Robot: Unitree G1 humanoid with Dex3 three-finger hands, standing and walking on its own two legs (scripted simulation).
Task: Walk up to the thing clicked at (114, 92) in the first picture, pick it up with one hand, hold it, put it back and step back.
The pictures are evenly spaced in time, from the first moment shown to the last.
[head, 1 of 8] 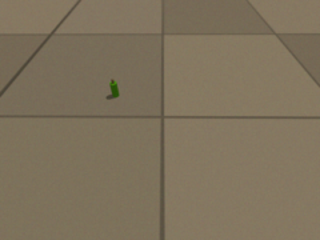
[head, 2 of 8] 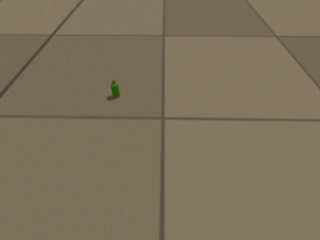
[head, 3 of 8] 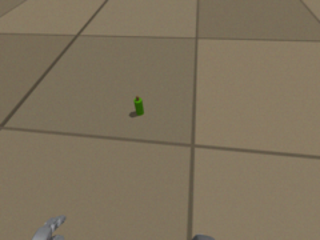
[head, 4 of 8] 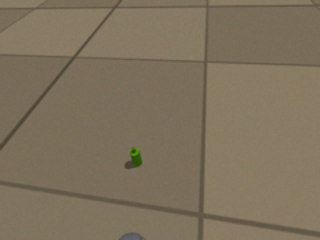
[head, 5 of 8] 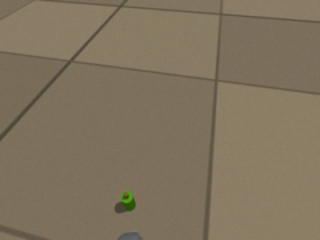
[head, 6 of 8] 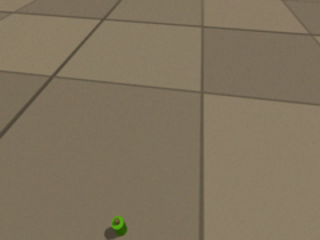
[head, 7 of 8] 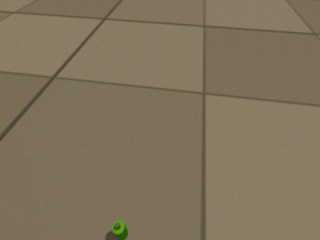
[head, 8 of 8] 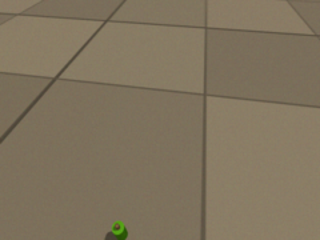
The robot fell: no
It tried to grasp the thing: no
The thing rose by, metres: 0.00
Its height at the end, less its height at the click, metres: +0.00
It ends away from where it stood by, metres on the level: 0.00
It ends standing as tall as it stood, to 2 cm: yes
